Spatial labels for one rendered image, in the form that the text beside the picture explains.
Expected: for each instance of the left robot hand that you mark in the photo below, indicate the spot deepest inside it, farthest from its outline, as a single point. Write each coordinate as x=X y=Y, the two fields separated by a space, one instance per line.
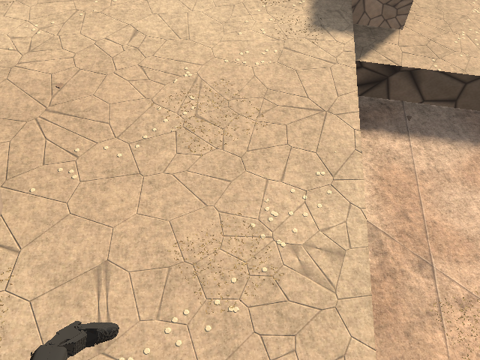
x=73 y=338

